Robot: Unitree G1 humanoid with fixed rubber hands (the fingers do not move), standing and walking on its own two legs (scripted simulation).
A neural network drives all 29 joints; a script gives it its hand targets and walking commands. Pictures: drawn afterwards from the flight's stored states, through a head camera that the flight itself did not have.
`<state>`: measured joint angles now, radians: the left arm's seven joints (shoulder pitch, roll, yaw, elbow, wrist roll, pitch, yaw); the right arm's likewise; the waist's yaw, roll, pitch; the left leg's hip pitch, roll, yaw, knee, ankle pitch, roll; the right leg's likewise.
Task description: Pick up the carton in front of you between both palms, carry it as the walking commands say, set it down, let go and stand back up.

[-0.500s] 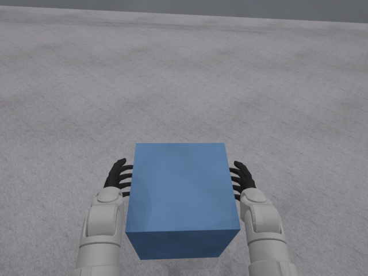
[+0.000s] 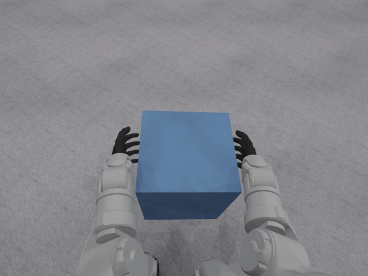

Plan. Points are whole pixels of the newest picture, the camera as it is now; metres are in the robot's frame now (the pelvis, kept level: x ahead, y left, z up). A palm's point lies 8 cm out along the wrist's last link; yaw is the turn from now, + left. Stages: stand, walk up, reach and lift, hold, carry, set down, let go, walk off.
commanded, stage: set down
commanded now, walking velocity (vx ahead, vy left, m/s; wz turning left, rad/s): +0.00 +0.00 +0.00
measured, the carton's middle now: (183, 170) +0.37 -0.01 -0.07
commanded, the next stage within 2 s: none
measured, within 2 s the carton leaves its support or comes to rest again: neither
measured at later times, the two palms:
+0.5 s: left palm (128, 180) +0.38 +0.15 -0.19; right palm (220, 168) +0.43 -0.14 -0.19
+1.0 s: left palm (128, 191) +0.41 +0.18 -0.34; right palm (204, 176) +0.48 -0.11 -0.35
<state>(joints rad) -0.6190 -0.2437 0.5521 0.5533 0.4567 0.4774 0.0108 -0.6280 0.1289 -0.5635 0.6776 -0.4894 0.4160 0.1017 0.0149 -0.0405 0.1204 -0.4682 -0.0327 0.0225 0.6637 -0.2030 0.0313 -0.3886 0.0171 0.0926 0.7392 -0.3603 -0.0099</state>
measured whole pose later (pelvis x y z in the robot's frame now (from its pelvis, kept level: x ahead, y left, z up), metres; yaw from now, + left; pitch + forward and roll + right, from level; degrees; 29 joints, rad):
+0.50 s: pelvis -0.01 -0.04 -0.12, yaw +1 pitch +36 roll +0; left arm -0.68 -0.16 0.50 0.46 0.25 0.25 0.04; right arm -0.79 0.05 -0.38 0.67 -0.21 0.23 -0.01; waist 0.06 -0.06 -0.14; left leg -1.53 0.00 -0.04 1.23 -0.34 -0.03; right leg -1.44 0.08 0.02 1.33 -0.52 -0.02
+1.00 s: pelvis -0.04 -0.03 -0.24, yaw -1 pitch +47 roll -1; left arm -0.94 -0.09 0.57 0.52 0.21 0.27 0.07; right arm -1.10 -0.08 -0.29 0.81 -0.16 0.26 -0.05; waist 0.10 -0.05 -0.10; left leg -2.06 0.00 -0.04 1.64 -0.40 -0.04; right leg -1.96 0.10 0.01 1.74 -0.60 -0.01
